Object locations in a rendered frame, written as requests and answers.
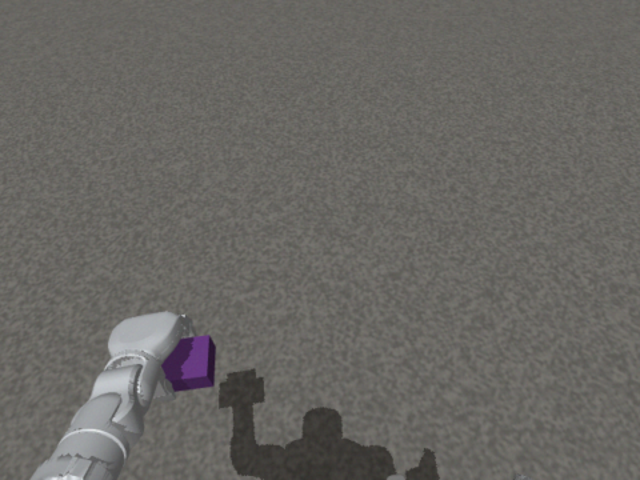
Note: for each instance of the left robot arm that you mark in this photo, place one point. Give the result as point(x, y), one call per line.
point(109, 424)

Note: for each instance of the left robot hand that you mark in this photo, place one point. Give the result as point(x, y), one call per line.
point(157, 334)

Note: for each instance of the small box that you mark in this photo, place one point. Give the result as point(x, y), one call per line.
point(191, 365)

